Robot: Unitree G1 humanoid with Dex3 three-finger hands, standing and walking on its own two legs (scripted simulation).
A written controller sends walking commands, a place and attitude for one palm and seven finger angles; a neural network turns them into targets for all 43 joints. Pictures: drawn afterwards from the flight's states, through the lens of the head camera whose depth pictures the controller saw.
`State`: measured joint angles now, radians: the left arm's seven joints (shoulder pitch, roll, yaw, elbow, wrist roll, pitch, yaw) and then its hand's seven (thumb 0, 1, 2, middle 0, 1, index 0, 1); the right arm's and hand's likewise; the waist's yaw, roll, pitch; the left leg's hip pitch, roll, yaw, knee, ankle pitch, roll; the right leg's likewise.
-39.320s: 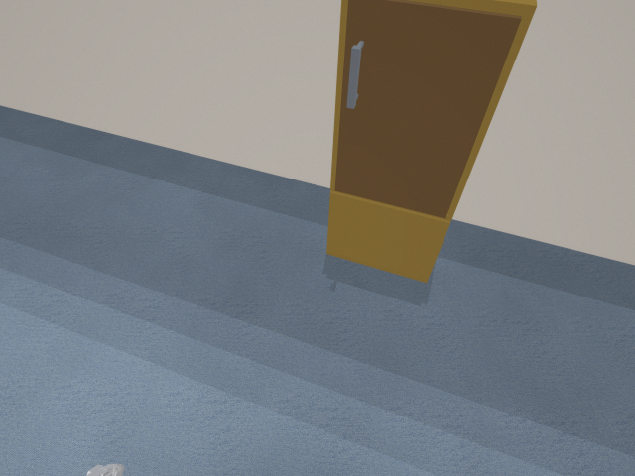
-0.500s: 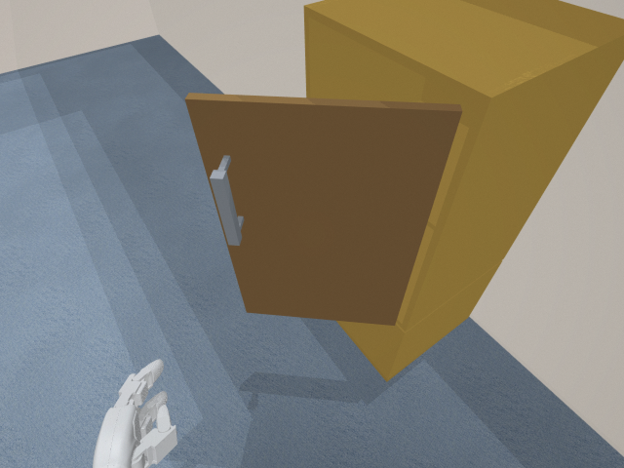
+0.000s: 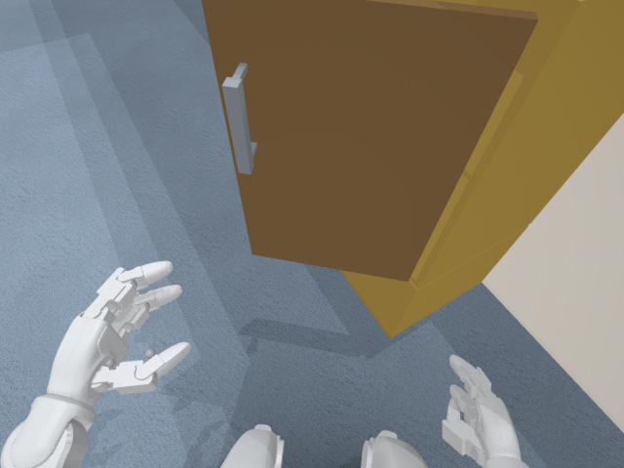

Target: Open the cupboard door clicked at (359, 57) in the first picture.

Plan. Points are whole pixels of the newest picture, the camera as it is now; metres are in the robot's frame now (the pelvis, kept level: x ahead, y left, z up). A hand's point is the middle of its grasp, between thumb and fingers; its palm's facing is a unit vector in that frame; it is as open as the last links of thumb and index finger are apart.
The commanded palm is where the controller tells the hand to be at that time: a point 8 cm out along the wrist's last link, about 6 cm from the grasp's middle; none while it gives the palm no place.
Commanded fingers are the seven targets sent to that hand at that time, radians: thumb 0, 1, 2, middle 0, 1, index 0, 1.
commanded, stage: raise the hand with hooked fingers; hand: left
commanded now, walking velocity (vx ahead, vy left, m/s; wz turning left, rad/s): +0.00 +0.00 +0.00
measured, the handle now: (244, 122) +0.55 +0.16 +0.11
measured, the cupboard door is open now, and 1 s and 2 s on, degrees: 49 49 49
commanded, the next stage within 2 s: move the hooked fingers beside the handle in 1.42 s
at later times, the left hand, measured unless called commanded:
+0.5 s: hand (104, 297) +0.27 +0.26 +0.09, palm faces -0.04 -1.00 -0.05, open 13.0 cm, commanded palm +0.25 +0.31 +0.10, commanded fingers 0.00 -0.50 0.30 -0.30 -1.20 -0.30 -1.20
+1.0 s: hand (73, 229) +0.32 +0.30 +0.13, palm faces -0.03 -1.00 -0.03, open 13.9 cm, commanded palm +0.29 +0.34 +0.13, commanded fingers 0.00 -0.50 0.30 -0.30 -1.20 -0.30 -1.20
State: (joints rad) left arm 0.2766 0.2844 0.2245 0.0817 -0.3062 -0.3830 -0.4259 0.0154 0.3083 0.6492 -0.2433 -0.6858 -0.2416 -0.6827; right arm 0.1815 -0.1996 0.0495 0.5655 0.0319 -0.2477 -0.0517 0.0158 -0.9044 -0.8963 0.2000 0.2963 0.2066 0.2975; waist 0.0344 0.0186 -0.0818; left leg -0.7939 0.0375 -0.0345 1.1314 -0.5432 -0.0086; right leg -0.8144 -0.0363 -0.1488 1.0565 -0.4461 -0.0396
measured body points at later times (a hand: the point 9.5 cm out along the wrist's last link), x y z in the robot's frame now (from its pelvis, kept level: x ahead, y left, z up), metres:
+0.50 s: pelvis +0.01 +0.02 +0.03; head +0.06 +0.04 +0.48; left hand +0.27 +0.31 +0.09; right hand +0.18 -0.24 -0.03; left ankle +0.01 +0.12 -0.66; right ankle +0.05 -0.10 -0.66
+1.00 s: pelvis +0.03 +0.02 +0.05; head +0.07 +0.03 +0.50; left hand +0.32 +0.35 +0.14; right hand +0.17 -0.23 -0.03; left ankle +0.01 +0.12 -0.66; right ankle +0.05 -0.10 -0.66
